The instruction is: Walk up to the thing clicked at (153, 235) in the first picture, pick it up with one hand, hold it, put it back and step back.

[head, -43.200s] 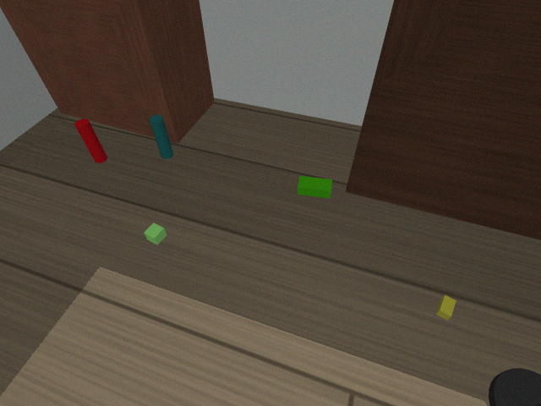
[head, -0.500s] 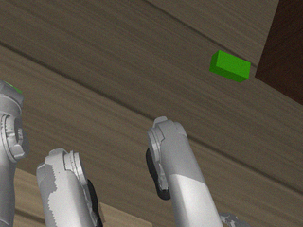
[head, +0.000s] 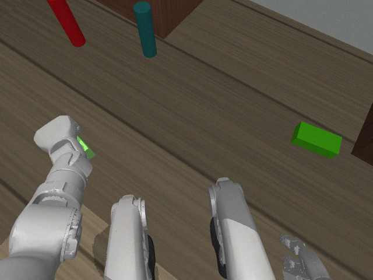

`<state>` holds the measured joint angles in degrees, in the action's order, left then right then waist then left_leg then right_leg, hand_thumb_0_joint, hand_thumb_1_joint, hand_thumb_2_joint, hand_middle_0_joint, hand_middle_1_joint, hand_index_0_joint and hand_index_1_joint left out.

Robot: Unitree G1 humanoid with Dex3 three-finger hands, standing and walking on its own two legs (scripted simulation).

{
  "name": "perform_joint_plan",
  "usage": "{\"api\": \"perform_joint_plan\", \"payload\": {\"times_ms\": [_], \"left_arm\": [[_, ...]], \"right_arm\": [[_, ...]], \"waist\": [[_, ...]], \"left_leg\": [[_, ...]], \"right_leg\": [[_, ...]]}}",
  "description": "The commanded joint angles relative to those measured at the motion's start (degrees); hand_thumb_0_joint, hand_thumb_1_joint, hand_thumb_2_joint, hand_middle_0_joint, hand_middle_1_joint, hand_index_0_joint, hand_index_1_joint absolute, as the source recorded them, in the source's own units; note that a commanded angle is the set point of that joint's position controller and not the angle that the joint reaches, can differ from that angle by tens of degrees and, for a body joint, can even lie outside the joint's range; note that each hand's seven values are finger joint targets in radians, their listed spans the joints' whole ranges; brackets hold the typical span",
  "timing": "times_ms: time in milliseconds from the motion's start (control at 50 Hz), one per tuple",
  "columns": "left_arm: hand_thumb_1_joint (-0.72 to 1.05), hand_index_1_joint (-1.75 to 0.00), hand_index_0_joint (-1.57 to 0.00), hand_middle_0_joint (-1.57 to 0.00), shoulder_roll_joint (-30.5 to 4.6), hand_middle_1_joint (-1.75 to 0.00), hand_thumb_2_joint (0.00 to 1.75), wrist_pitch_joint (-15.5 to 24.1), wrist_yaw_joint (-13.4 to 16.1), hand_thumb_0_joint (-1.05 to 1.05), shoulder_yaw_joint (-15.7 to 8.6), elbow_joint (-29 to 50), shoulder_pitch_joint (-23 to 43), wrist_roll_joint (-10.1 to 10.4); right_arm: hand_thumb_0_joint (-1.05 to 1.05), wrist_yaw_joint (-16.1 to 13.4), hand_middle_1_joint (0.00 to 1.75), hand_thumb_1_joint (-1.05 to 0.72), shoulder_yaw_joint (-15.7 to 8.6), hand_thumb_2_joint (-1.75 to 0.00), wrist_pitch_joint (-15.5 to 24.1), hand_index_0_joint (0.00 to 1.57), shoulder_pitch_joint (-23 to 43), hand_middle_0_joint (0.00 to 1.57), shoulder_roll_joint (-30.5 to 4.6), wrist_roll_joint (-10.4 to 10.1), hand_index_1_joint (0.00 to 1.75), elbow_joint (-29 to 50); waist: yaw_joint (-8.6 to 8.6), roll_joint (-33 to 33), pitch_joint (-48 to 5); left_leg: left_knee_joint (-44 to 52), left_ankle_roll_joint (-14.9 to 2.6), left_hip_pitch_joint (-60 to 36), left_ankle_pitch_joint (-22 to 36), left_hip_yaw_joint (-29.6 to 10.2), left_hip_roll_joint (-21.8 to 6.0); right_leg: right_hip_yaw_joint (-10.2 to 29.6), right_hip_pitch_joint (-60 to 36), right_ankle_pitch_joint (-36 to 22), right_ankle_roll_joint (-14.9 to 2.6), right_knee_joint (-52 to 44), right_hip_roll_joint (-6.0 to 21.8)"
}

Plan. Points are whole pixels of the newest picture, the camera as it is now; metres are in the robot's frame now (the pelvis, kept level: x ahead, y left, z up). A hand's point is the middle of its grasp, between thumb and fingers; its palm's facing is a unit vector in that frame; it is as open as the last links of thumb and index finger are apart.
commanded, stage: lift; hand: left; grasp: from above
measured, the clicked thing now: (74, 151) +0.44 +0.25 -0.12
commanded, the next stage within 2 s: hold in 0.94 s
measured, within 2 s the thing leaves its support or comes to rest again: neither
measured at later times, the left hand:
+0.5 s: hand (31, 119) +0.41 +0.21 +0.11, palm faces -0.34 -0.28 -0.90, open 8.9 cm
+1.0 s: hand out of the picture +0.41 +0.22 +0.20, palm faces -0.35 -0.30 -0.89, open 8.9 cm
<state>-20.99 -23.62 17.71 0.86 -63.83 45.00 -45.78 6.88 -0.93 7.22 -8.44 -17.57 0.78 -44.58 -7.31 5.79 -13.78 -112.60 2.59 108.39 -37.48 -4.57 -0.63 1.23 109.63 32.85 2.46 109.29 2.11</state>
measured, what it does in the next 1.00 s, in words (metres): rises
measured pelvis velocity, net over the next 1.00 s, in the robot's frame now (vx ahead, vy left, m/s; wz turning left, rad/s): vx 0.09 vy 0.00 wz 0.01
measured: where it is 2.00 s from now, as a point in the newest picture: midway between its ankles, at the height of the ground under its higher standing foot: (186, 268)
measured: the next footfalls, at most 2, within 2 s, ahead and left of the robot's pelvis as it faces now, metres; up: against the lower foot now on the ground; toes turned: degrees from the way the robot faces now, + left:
none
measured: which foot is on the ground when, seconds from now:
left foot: down 0.00-1.00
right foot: down 0.00-1.00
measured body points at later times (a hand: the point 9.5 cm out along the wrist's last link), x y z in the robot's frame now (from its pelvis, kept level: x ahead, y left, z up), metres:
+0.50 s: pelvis +0.05 -0.01 +0.19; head +0.13 -0.02 +0.63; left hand +0.43 +0.22 +0.16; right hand +0.15 -0.27 +0.05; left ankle +0.08 +0.14 -0.43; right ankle +0.11 -0.14 -0.43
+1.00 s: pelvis +0.09 +0.00 +0.27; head +0.14 -0.02 +0.72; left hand +0.43 +0.23 +0.25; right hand +0.17 -0.26 +0.14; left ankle +0.08 +0.14 -0.43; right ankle +0.11 -0.14 -0.43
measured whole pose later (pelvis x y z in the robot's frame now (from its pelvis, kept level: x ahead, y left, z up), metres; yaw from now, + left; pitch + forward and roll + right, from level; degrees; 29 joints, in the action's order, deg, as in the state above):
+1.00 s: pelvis +0.09 +0.00 +0.27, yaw +0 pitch +11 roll +0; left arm -12.5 -31.4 15.5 10.2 -56.4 28.1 -40.4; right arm -2.4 -0.4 6.5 -15.0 -14.2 -3.2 -47.9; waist -3.1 2.6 -6.3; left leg -46.6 2.0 34.2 -23.4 -0.5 -2.2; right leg 0.2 36.5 20.9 1.7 46.4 2.5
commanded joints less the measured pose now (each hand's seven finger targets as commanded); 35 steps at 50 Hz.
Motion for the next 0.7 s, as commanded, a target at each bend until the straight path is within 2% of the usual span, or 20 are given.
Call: {"api": "perform_joint_plan", "payload": {"times_ms": [0, 40, 80, 120, 140, 160, 220, 280, 320, 360, 400, 460, 480, 500, 520, 560, 580, 600, 620, 680], "left_arm": [[0.83, -0.22, -1.23, -1.22, -9.5, -0.23, 0.28, -3.9, 2.5, 0.00, 1.2, 12.4, 18.6, 1.1], [0.84, -0.23, -1.24, -1.23, -10.1, -0.24, 0.29, -5.4, 2.4, 0.00, 1.4, 15.6, 18.4, 1.6], [0.81, -0.22, -1.22, -1.22, -8.3, -0.23, 0.28, -6.7, 1.9, 0.00, 3.2, 17.4, 17.0, 2.4], [0.79, -0.22, -1.20, -1.20, -9.1, -0.22, 0.27, -7.8, 1.7, 0.00, 3.0, 19.0, 14.3, 2.6], [0.78, -0.22, -1.19, -1.19, -8.1, -0.23, 0.27, -8.2, 1.3, 0.00, 3.9, 20.1, 14.4, 2.9], [0.77, -0.23, -1.19, -1.19, -9.5, -0.23, 0.28, -8.4, 1.0, 0.00, 3.4, 21.4, 15.0, 3.1], [0.75, -0.26, -1.17, -1.17, -7.8, -0.26, 0.28, -9.3, -0.1, 0.00, 5.0, 21.0, 11.4, 2.9], [0.69, -0.26, -1.12, -1.12, -7.2, -0.26, 0.28, -9.5, -0.7, 0.00, 5.5, 19.0, 8.1, 3.2], [0.68, -0.30, -1.10, -1.09, -5.3, -0.31, 0.28, -9.6, -1.0, 0.00, 6.3, 17.8, 6.7, 3.4], [0.68, -0.32, -1.09, -1.08, -6.0, -0.33, 0.30, -9.7, -1.0, 0.00, 6.1, 17.3, 5.2, 3.2], [0.66, -0.35, -1.08, -1.06, -4.7, -0.37, 0.32, -9.7, -1.0, 0.00, 6.8, 17.0, 5.3, 3.5], [0.64, -0.39, -1.05, -1.03, -4.9, -0.41, 0.35, -9.5, -0.7, 0.00, 6.5, 16.8, 4.4, 3.5], [0.64, -0.40, -1.05, -1.03, -5.6, -0.42, 0.36, -9.4, -0.6, 0.00, 6.2, 18.1, 4.7, 3.2], [0.65, -0.42, -1.05, -1.03, -4.3, -0.44, 0.38, -9.5, -0.7, 0.00, 6.7, 16.3, 3.5, 3.2], [0.65, -0.44, -1.05, -1.03, -4.4, -0.46, 0.40, -9.2, -0.4, 0.00, 6.9, 18.6, 5.8, 3.2], [0.65, -0.47, -1.05, -1.03, -2.9, -0.49, 0.44, -9.3, -0.3, 0.00, 7.0, 17.4, 3.2, 3.3], [0.65, -0.48, -1.05, -1.03, -2.8, -0.50, 0.46, -9.1, -0.1, 0.00, 7.1, 17.0, 4.7, 3.4], [0.65, -0.50, -1.04, -1.01, -3.6, -0.52, 0.47, -8.9, 0.0, 0.00, 6.6, 18.2, 5.1, 3.4], [0.65, -0.49, -1.04, -1.02, -2.1, -0.52, 0.48, -9.1, 0.0, 0.00, 7.3, 17.3, 3.7, 3.8], [0.60, -0.50, -1.00, -0.98, -2.7, -0.52, 0.49, -8.8, -0.1, 0.00, 7.1, 17.9, 4.2, 3.8]], "right_arm": [[0.00, -3.7, 0.30, -0.88, -2.7, -0.90, 1.5, 0.20, -5.9, 0.20, -8.8, -1.0, 0.30, 2.4], [0.00, -4.8, 0.30, -0.88, -2.6, -0.90, 1.5, 0.20, -4.8, 0.20, -8.6, -1.6, 0.30, 2.4], [0.00, -5.6, 0.30, -0.88, -2.1, -0.90, 1.6, 0.20, -3.8, 0.20, -7.6, -1.8, 0.30, 2.6], [0.00, -6.4, 0.30, -0.88, -1.9, -0.90, 1.4, 0.20, -3.2, 0.20, -7.0, -2.4, 0.30, 2.6], [0.00, -6.8, 0.30, -0.88, -1.7, -0.90, 1.3, 0.20, -3.1, 0.20, -6.4, -2.5, 0.30, 2.7], [0.00, -7.3, 0.30, -0.88, -1.7, -0.90, 1.3, 0.20, -2.9, 0.20, -6.7, -2.8, 0.30, 2.9], [0.00, -8.3, 0.30, -0.89, -1.5, -0.90, 1.0, 0.20, -2.4, 0.20, -5.3, -3.3, 0.30, 2.9], [0.00, -8.9, 0.30, -0.89, -1.3, -0.90, 1.3, 0.20, -2.0, 0.20, -4.3, -3.6, 0.30, 3.0], [0.00, -9.4, 0.30, -0.89, -1.5, -0.90, 1.5, 0.20, -2.6, 0.20, -4.2, -3.8, 0.30, 2.7], [0.00, -9.8, 0.30, -0.88, -1.3, -0.90, 1.6, 0.20, -3.1, 0.20, -4.0, -4.0, 0.30, 2.5], [0.00, -10.2, 0.30, -0.89, -1.2, -0.90, 1.8, 0.20, -3.5, 0.20, -3.5, -4.2, 0.30, 2.7], [0.00, -10.5, 0.30, -0.89, -1.2, -0.90, 1.9, 0.20, -4.6, 0.20, -3.4, -4.2, 0.30, 2.5], [0.00, -10.6, 0.30, -0.89, -1.1, -0.90, 1.9, 0.20, -4.9, 0.20, -3.4, -4.2, 0.30, 2.5], [0.00, -10.7, 0.30, -0.88, -1.1, -0.90, 1.9, 0.20, -5.7, 0.20, -3.6, -4.1, 0.30, 2.1], [0.00, -10.8, 0.30, -0.88, -1.2, -0.90, 1.9, 0.20, -6.0, 0.20, -3.9, -4.0, 0.30, 2.4], [0.00, -10.8, 0.30, -0.88, -1.2, -0.90, 1.8, 0.20, -7.0, 0.20, -3.7, -4.0, 0.30, 1.9], [0.00, -10.9, 0.30, -0.88, -1.2, -0.90, 1.7, 0.20, -7.2, 0.20, -3.9, -3.8, 0.30, 1.7], [0.00, -10.9, 0.30, -0.88, -1.4, -0.89, 1.7, 0.20, -7.4, 0.20, -4.0, -3.8, 0.30, 1.8], [0.00, -11.0, 0.30, -0.88, -1.2, -0.89, 1.6, 0.20, -7.5, 0.20, -3.7, -3.9, 0.30, 2.0], [0.00, -10.9, 0.30, -0.88, -1.3, -0.89, 1.6, 0.20, -8.6, 0.20, -4.1, -3.9, 0.30, 1.1]], "waist": [[-2.69, -0.8, -29.3], [-1.54, -0.3, -30.7], [-1.88, -1.6, -30.7], [-0.51, -1.6, -29.6], [-0.61, -1.7, -29.4], [-0.54, -2.1, -29.8], [-0.44, -3.5, -25.7], [0.31, -5.7, -21.9], [0.60, -5.1, -20.3], [1.21, -5.3, -18.7], [1.21, -5.2, -17.5], [1.93, -4.5, -15.3], [1.98, -4.0, -17.1], [1.62, -4.2, -16.4], [1.86, -3.3, -16.9], [1.89, -3.0, -16.5], [1.61, -3.1, -15.7], [2.13, -2.5, -16.1], [1.76, -4.2, -15.0], [2.14, -4.6, -15.3]], "left_leg": [[22.8, -2.91, -23.7, -2.3, 3.1, 2.0], [25.0, -2.73, -28.6, -1.3, 3.3, 1.6], [26.6, -2.86, -30.3, 1.3, 3.9, 1.5], [29.2, -2.90, -33.6, 2.7, 4.4, 1.4], [30.2, -2.99, -34.9, 3.9, 4.8, 1.3], [32.0, -2.98, -37.6, 4.3, 4.2, 1.2], [35.5, -3.43, -40.0, 6.3, 5.2, 1.2], [39.8, -3.49, -42.4, 6.2, 5.0, 1.2], [43.0, -3.41, -45.9, 7.4, 4.9, 1.2], [45.5, -3.42, -48.7, 8.8, 5.1, 1.3], [47.8, -3.31, -51.8, 11.2, 5.1, 1.2], [51.5, -3.07, -56.1, 13.5, 5.0, 1.3], [52.4, -3.03, -59.0, 15.9, 5.0, 1.3], [53.2, -2.99, -60.2, 18.2, 5.1, 1.3], [54.3, -2.96, -62.4, 19.5, 5.2, 1.3], [57.0, -2.53, -66.5, 22.8, 4.8, 1.2], [58.3, -2.36, -68.0, 23.6, 4.4, 1.0], [59.6, -2.20, -69.9, 24.6, 4.2, 0.9], [60.5, -2.41, -70.9, 25.1, 4.2, 0.9], [62.5, -2.52, -73.5, 28.8, 4.6, 1.2]], "right_leg": [[-4.1, -28.0, 3.4, -3.31, -22.2, -3.0], [-3.6, -31.6, 2.6, -3.36, -24.6, -3.0], [-2.7, -36.9, 0.8, -3.15, -27.6, -3.2], [-2.3, -40.6, -0.9, -3.22, -30.2, -3.0], [-2.0, -43.0, -2.1, -3.17, -31.8, -3.1], [-2.5, -44.3, -2.9, -3.18, -32.6, -3.0], [-1.2, -49.6, -4.5, -2.78, -37.8, -3.3], [-0.2, -54.8, -2.4, -2.53, -42.4, -3.2], [-1.2, -56.1, -4.3, -2.67, -44.4, -3.4], [-1.3, -58.8, -5.8, -2.64, -47.1, -3.4], [-1.6, -61.2, -8.8, -2.57, -49.0, -3.4], [-1.7, -64.3, -11.1, -2.67, -52.2, -3.3], [-1.8, -66.2, -13.6, -2.74, -52.8, -3.3], [-2.1, -66.8, -16.0, -2.69, -53.4, -3.3], [-2.2, -68.1, -17.4, -2.76, -54.3, -3.4], [-2.8, -70.4, -20.2, -2.99, -55.5, -3.2], [-3.0, -70.8, -20.8, -3.02, -56.2, -3.2], [-3.2, -71.9, -21.4, -3.11, -57.0, -3.2], [-3.3, -73.2, -22.1, -2.95, -58.4, -3.3], [-3.0, -77.3, -26.1, -2.83, -60.4, -3.2]]}}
